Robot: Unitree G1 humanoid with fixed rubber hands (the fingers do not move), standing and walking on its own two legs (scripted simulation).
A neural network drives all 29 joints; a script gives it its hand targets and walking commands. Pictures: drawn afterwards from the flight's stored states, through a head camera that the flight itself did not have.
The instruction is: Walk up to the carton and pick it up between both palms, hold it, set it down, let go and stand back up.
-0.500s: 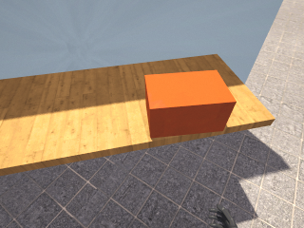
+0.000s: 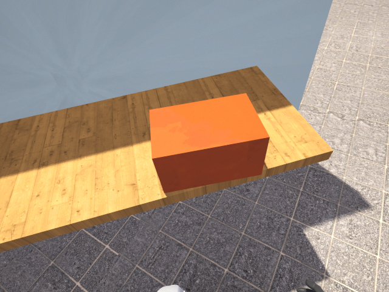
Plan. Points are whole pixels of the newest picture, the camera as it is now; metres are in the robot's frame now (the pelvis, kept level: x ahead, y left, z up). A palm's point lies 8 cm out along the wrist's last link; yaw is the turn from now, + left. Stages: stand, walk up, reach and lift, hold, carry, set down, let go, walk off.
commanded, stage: walk up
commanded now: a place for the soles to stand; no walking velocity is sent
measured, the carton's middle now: (205, 142) +0.51 +0.02 -0.02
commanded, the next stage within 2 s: none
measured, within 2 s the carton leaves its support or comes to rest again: neither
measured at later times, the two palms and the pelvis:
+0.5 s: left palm out of the picture +0.06 +0.26 -0.13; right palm out of the picture +0.14 -0.15 -0.12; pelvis +0.03 +0.04 +0.00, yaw -1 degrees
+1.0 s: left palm out of the picture +0.10 +0.31 -0.13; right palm out of the picture +0.05 -0.12 -0.13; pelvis +0.02 +0.10 +0.00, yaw -4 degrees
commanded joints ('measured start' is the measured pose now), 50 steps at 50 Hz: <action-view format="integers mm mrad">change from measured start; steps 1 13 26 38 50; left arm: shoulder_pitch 92 -14 -26 -96 -118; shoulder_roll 126 152 106 93 109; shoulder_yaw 35 26 21 7 14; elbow -57 -18 26 35 65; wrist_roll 0 -12 -16 1 -2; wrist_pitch -36 2 7 39 56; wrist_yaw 7 -23 -41 -29 -25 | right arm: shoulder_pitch -95 -43 -12 55 156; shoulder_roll -10 12 -5 -61 -88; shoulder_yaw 26 55 46 32 23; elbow -114 -74 -5 1 -7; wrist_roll -2 8 20 13 13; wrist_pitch -28 -56 -87 -79 -77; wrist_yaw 4 -16 -11 -8 -13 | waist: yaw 16 -48 -19 -37 -67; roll -118 -142 -31 -24 -23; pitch -31 -44 -37 4 19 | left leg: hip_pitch -154 293 406 366 369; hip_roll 46 11 82 100 138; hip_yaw -28 46 2 -8 -57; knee -43 -550 -575 -626 -721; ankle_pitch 32 283 532 504 394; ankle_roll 5 86 108 116 78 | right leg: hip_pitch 192 33 61 38 -16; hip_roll -338 -270 -159 -135 -123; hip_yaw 300 220 164 154 116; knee -178 -76 -124 -126 -85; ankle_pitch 884 753 386 176 63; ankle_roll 21 20 84 101 129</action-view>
